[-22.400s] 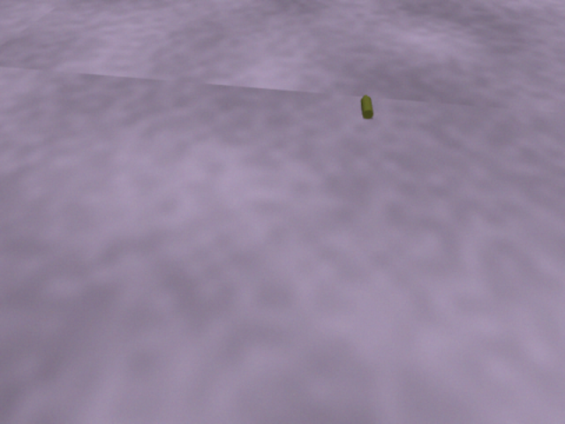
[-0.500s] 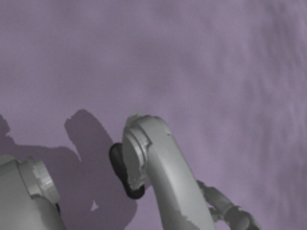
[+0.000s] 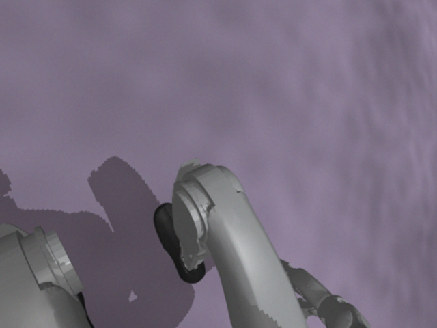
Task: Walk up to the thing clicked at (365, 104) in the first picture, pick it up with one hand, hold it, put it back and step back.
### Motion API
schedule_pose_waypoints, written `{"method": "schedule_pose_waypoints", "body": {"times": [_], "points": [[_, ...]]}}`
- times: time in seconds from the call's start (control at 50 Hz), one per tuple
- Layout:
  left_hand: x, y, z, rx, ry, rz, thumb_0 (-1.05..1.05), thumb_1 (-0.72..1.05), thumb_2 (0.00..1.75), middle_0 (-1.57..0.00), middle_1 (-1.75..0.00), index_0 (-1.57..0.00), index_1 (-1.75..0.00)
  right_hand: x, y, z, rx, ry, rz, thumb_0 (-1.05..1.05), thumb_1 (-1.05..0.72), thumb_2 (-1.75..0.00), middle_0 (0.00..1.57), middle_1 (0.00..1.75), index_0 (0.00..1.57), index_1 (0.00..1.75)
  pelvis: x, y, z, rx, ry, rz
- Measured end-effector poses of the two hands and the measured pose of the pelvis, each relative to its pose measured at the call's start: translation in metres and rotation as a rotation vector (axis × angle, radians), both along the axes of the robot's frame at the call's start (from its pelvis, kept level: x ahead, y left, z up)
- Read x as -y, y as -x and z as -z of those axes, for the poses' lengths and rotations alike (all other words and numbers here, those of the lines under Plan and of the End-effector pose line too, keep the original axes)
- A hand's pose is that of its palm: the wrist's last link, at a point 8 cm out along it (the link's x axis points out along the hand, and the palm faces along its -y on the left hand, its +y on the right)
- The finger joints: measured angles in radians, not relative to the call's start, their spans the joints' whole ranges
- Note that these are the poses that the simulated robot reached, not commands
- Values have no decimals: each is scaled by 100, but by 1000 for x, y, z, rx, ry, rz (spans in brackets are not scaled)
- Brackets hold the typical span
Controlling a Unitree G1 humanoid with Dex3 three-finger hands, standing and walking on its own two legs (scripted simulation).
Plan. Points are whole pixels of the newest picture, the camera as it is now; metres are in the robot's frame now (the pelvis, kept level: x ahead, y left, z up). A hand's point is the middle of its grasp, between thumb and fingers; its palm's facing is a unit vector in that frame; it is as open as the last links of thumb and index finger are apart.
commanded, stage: close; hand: left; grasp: from above
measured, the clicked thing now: out of the picture +0.47 +0.40 -0.28
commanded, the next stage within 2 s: settle in 1.12 s
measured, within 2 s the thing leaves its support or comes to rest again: leaves its support in 1.46 s
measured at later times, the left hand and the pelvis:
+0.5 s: hand out of the picture +0.45 +0.38 -0.25, palm faces -0.44 -0.16 -0.88, open 11.1 cm; pelvis +0.00 +0.00 +0.00, yaw +0 degrees
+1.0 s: hand out of the picture +0.45 +0.38 -0.25, palm faces -0.44 -0.17 -0.88, open 9.8 cm; pelvis +0.00 +0.00 +0.00, yaw +0 degrees
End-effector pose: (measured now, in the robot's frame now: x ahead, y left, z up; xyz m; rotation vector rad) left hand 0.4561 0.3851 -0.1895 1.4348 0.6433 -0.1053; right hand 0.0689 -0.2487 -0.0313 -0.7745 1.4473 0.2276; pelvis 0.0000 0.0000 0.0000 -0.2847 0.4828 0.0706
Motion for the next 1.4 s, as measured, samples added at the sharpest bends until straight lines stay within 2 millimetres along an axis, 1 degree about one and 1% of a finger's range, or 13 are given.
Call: {"method": "schedule_pose_waypoints", "body": {"times": [0.16, 0.3, 0.46, 0.74, 1.04, 1.4], "points": [[3, -1, 5, -12, 14, 16, 0, -27, 89, -21, -101, -23, -98, 0, 4, 0, -20, 7, 5, 0, -89, -90, 20, 30, 21, 30, 0, 0, 0, 0, -1, 2], [5, -5, 3, 12, 16, 25, 0, -20, 87, -25, -100, -28, -97, 1, 0, -2, -19, 14, 4, 0, -89, -90, 20, 30, 21, 30, 0, -2, -1, -4, 1, 3], [4, -2, 3, -1, 5, 21, 0, -13, 84, -29, -101, -33, -96, 2, -5, -1, 0, 8, -9, 0, -89, -90, 20, 30, 21, 30, 0, -1, -1, -2, 1, 2], [1, 2, 6, -11, 8, 15, 0, 5, 78, -38, -101, -45, -95, 1, -2, -2, -11, 13, -9, 0, -89, -90, 20, 30, 21, 30, 0, -1, -1, 0, 3, 2], [2, 0, 5, 4, 12, 24, 1, 6, 67, -43, -99, -50, -90, 1, -6, -2, -2, 15, -20, 0, -89, -90, 20, 30, 21, 30, -1, -1, 0, 2, 5, 3], [-2, -2, 2, 1, 8, 2, 1, 5, 58, -52, -91, -60, -82, 3, -1, -2, -13, 17, -9, 0, -90, -90, 20, 30, 21, 30, -1, 0, 0, -3, 3, 5]]}}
